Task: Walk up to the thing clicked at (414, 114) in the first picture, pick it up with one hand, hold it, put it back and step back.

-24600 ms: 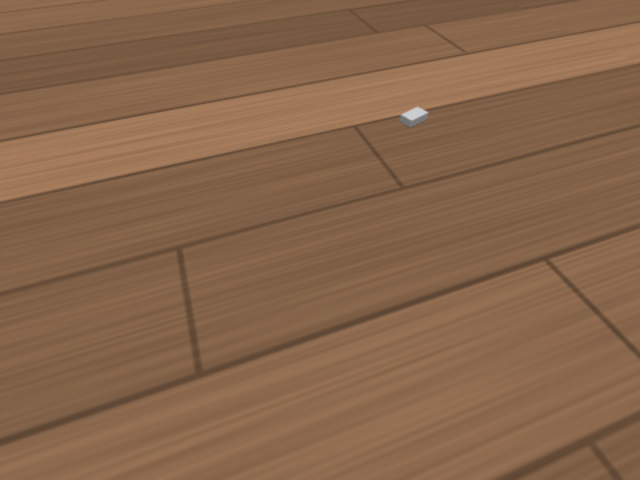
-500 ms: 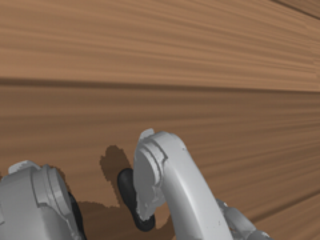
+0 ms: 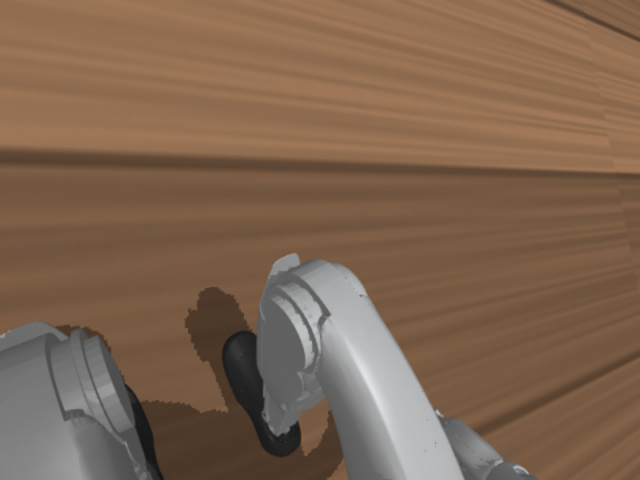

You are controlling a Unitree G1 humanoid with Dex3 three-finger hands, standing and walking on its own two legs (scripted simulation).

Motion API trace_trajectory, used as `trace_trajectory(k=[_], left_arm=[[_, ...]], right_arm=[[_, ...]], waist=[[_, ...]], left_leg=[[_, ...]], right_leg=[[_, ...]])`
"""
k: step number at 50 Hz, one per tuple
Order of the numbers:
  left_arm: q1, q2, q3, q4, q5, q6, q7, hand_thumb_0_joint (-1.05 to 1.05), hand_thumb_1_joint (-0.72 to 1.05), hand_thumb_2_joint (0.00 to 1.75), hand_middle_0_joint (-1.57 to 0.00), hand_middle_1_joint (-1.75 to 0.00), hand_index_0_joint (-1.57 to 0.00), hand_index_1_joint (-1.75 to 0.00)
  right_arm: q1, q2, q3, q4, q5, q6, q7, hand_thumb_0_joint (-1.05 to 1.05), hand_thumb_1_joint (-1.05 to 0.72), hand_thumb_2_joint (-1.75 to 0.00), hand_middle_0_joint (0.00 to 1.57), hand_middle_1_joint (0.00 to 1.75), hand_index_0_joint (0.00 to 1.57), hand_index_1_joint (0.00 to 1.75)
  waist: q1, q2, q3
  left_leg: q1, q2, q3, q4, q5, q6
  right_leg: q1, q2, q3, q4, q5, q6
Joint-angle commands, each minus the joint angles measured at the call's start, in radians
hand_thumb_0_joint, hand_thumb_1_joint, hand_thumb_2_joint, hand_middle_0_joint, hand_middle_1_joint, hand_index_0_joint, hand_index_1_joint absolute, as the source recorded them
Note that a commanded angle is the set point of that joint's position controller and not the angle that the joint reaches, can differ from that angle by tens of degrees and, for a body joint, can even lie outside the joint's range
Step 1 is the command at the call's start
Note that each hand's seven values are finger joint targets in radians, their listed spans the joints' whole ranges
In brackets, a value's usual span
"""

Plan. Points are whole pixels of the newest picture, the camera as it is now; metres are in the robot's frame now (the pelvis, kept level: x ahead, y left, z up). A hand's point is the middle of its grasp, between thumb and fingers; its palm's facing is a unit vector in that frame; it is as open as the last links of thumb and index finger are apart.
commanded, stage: rest palm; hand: left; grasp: from above
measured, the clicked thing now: out of the picture +0.44 +0.40 -0.29
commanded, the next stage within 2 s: close in 0.60 s
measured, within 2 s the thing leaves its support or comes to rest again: neither
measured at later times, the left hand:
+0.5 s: hand out of the picture +0.43 +0.39 -0.24, palm faces -0.42 -0.18 -0.89, open 14.0 cm
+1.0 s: hand out of the picture +0.43 +0.39 -0.25, palm faces -0.42 -0.18 -0.89, open 13.0 cm
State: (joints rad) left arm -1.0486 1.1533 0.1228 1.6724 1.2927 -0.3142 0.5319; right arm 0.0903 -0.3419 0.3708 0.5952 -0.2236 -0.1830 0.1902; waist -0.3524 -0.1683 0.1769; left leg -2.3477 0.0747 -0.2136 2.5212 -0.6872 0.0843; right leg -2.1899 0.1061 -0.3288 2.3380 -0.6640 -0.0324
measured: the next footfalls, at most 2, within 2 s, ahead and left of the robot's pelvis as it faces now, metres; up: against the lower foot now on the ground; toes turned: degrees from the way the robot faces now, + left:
none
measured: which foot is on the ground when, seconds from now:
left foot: down 0.00-1.00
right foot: down 0.00-1.00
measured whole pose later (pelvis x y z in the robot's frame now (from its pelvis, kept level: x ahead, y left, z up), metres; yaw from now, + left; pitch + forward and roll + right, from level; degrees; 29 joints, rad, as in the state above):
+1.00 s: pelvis +0.00 +0.00 +0.00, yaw -1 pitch +25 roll -17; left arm -1.05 1.18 0.10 1.66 1.26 -0.31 0.52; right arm 0.07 -0.36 0.40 0.59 -0.22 -0.20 0.19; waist -0.35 -0.19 0.21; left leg -2.34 0.08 -0.23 2.53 -0.69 0.08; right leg -2.18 0.12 -0.34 2.33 -0.66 -0.03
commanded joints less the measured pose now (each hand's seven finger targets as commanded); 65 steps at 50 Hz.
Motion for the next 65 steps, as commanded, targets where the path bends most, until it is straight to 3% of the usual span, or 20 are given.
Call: trace_trajectory(k=[1,10,16,18,20,25,31,34,36,37,40,45,50,52,53,55,57,58,59,65], left_arm=[[-0.225,0.263,0.009,-0.11,-0.035,0.008,0.042,0.0,-0.52,0.96,-0.06,-0.98,-0.06,-0.99],[-0.227,0.272,-0.004,-0.112,-0.032,0.02,0.034,0.0,-0.52,0.96,-0.07,-0.97,-0.06,-0.98],[-0.216,0.278,-0.003,-0.142,-0.039,0.017,0.03,0.0,-0.48,0.95,-0.1,-0.97,-0.09,-0.98],[-0.218,0.244,-0.026,-0.131,-0.04,0.018,0.018,0.0,-0.49,0.96,-0.09,-0.97,-0.08,-0.98],[-0.209,0.256,-0.013,-0.126,-0.046,0.017,0.02,0.0,-0.49,0.97,-0.09,-0.97,-0.08,-0.98],[-0.206,0.239,-0.036,-0.107,-0.047,0.013,0.014,0.0,-0.49,0.95,-0.09,-0.99,-0.08,-0.99],[-0.229,0.304,-0.003,-0.157,-0.04,0.0,0.032,0.0,-0.45,0.93,-0.11,-0.98,-0.11,-0.98],[-0.203,0.259,-0.014,-0.104,-0.043,0.009,0.037,0.0,-0.44,0.95,-0.11,-0.98,-0.11,-0.98],[-0.242,0.304,0.001,-0.166,-0.04,0.009,0.037,0.0,-0.41,0.91,-0.13,-0.96,-0.14,-0.95],[-0.227,0.302,0.002,-0.145,-0.031,0.017,0.036,0.0,-0.4,0.9,-0.13,-0.96,-0.14,-0.95],[-0.196,0.244,-0.019,-0.091,-0.062,0.016,0.033,0.0,-0.34,0.85,-0.17,-0.93,-0.18,-0.92],[-0.213,0.27,-0.021,-0.111,-0.066,0.008,0.027,0.0,-0.29,0.82,-0.22,-0.91,-0.23,-0.89],[-0.223,0.325,0.005,-0.166,-0.05,0.001,0.037,0.0,-0.24,0.77,-0.24,-0.88,-0.26,-0.86],[-0.173,0.279,-0.006,-0.106,-0.058,0.007,0.041,0.0,-0.23,0.76,-0.26,-0.85,-0.28,-0.83],[-0.187,0.284,0.001,-0.124,-0.057,0.006,0.043,0.0,-0.21,0.75,-0.27,-0.85,-0.29,-0.83],[-0.194,0.297,-0.006,-0.131,-0.051,0.008,0.04,0.0,-0.19,0.77,-0.28,-0.86,-0.3,-0.84],[-0.198,0.315,0.017,-0.156,-0.056,0.01,0.043,0.0,-0.17,0.76,-0.31,-0.84,-0.32,-0.82],[-0.196,0.267,-0.023,-0.141,-0.051,0.011,0.038,0.0,-0.15,0.73,-0.32,-0.83,-0.34,-0.81],[-0.183,0.286,0.011,-0.114,-0.062,0.013,0.043,0.0,-0.14,0.72,-0.32,-0.83,-0.34,-0.81],[-0.186,0.263,-0.018,-0.098,-0.059,0.018,0.034,0.0,-0.06,0.64,-0.37,-0.77,-0.4,-0.74]], right_arm=[[0.174,-0.324,-0.094,0.006,0.001,-0.011,-0.013,0.0,-0.9,-0.9,0.2,0.3,0.2,0.3],[0.166,-0.336,-0.085,0.001,0.001,-0.013,-0.013,0.0,-0.9,-0.9,0.2,0.3,0.2,0.3],[0.152,-0.341,-0.093,0.007,0.003,-0.009,-0.01,0.0,-0.9,-0.9,0.2,0.3,0.2,0.3],[0.156,-0.336,-0.09,0.004,0.002,-0.012,-0.006,0.0,-0.9,-0.9,0.2,0.3,0.2,0.3],[0.161,-0.341,-0.094,0.008,0.007,-0.009,-0.007,0.0,-0.9,-0.9,0.2,0.3,0.2,0.3],[0.159,-0.334,-0.078,-0.001,0.005,-0.012,-0.006,0.0,-0.9,-0.9,0.2,0.3,0.2,0.3],[0.141,-0.343,-0.078,-0.005,0.003,-0.012,-0.01,0.0,-0.9,-0.9,0.2,0.3,0.2,0.3],[0.152,-0.339,-0.078,0.001,0.003,-0.014,-0.008,0.0,-0.9,-0.9,0.2,0.3,0.2,0.3],[0.153,-0.341,-0.078,-0.007,0.003,-0.016,-0.01,0.0,-0.89,-0.9,0.2,0.3,0.2,0.3],[0.158,-0.343,-0.078,-0.009,0.0,-0.015,-0.011,0.0,-0.89,-0.9,0.2,0.3,0.2,0.3],[0.152,-0.34,-0.073,0.0,0.002,-0.018,-0.007,0.0,-0.89,-0.9,0.2,0.3,0.2,0.3],[0.151,-0.35,-0.075,-0.002,0.005,-0.018,-0.012,0.0,-0.89,-0.9,0.2,0.3,0.2,0.3],[0.149,-0.352,-0.07,-0.007,0.0,-0.023,-0.01,0.0,-0.89,-0.9,0.2,0.3,0.2,0.3],[0.133,-0.347,-0.073,-0.001,-0.001,-0.022,-0.008,0.0,-0.89,-0.9,0.2,0.3,0.2,0.3],[0.153,-0.344,-0.069,-0.002,-0.001,-0.024,-0.008,0.0,-0.89,-0.9,0.2,0.3,0.2,0.3],[0.14,-0.357,-0.078,-0.004,-0.003,-0.026,-0.009,0.0,-0.89,-0.9,0.2,0.3,0.2,0.3],[0.148,-0.351,-0.073,0.001,-0.001,-0.023,-0.008,0.0,-0.89,-0.9,0.2,0.3,0.2,0.3],[0.137,-0.356,-0.083,-0.008,-0.005,-0.027,-0.005,0.0,-0.89,-0.9,0.2,0.3,0.2,0.3],[0.149,-0.343,-0.076,0.006,-0.002,-0.028,-0.003,0.0,-0.89,-0.9,0.2,0.3,0.2,0.3],[0.15,-0.354,-0.079,0.002,0.0,-0.029,-0.003,0.0,-0.89,-0.9,0.2,0.3,0.2,0.3]], waist=[[-0.038,0.564,-0.624],[-0.045,0.61,-0.603],[-0.029,0.654,-0.62],[-0.047,0.63,-0.591],[-0.038,0.618,-0.594],[-0.05,0.562,-0.573],[-0.025,0.631,-0.641],[-0.044,0.603,-0.578],[-0.033,0.621,-0.601],[-0.036,0.616,-0.604],[-0.051,0.553,-0.572],[-0.043,0.566,-0.602],[-0.03,0.617,-0.628],[-0.031,0.575,-0.594],[-0.041,0.584,-0.59],[-0.033,0.611,-0.595],[-0.026,0.608,-0.628],[-0.036,0.625,-0.61],[-0.035,0.597,-0.59],[-0.047,0.569,-0.56]], left_leg=[[0.532,0.024,-0.026,-0.253,0.205,-0.063],[0.569,0.03,-0.042,-0.261,0.229,-0.073],[0.62,0.036,-0.057,-0.276,0.25,-0.084],[0.594,0.035,-0.058,-0.27,0.236,-0.081],[0.584,0.032,-0.05,-0.274,0.231,-0.077],[0.542,0.028,-0.04,-0.253,0.216,-0.064],[0.604,0.035,-0.051,-0.268,0.239,-0.078],[0.564,0.034,-0.051,-0.274,0.22,-0.078],[0.565,0.033,-0.046,-0.271,0.208,-0.076],[0.572,0.032,-0.043,-0.271,0.215,-0.075],[0.527,0.032,-0.046,-0.256,0.211,-0.068],[0.539,0.031,-0.041,-0.254,0.21,-0.066],[0.582,0.035,-0.044,-0.256,0.241,-0.073],[0.54,0.036,-0.037,-0.249,0.222,-0.069],[0.553,0.034,-0.04,-0.252,0.236,-0.071],[0.557,0.036,-0.037,-0.251,0.231,-0.072],[0.582,0.038,-0.046,-0.254,0.255,-0.074],[0.58,0.038,-0.041,-0.252,0.251,-0.075],[0.555,0.037,-0.048,-0.256,0.232,-0.075],[0.526,0.035,-0.043,-0.253,0.21,-0.07]], right_leg=[[0.295,0.04,0.037,-0.196,0.247,0.006],[0.266,0.039,0.028,-0.183,0.249,0.003],[0.244,0.041,0.017,-0.177,0.243,0.002],[0.236,0.039,0.02,-0.176,0.239,0.003],[0.255,0.043,0.02,-0.189,0.241,0.003],[0.275,0.043,0.027,-0.197,0.251,0.007],[0.284,0.043,0.023,-0.186,0.254,0.004],[0.262,0.045,0.017,-0.188,0.24,0.005],[0.275,0.042,0.027,-0.19,0.235,0.003],[0.281,0.042,0.028,-0.192,0.241,0.002],[0.288,0.048,0.018,-0.202,0.247,0.01],[0.306,0.048,0.02,-0.201,0.247,0.007],[0.316,0.045,0.028,-0.191,0.262,0.005],[0.309,0.055,0.024,-0.199,0.256,0.008],[0.307,0.05,0.022,-0.199,0.26,0.009],[0.301,0.05,0.026,-0.195,0.257,0.006],[0.313,0.049,0.019,-0.192,0.271,0.007],[0.298,0.05,0.026,-0.187,0.266,0.003],[0.292,0.049,0.017,-0.19,0.253,0.006],[0.289,0.051,0.022,-0.194,0.245,0.007]])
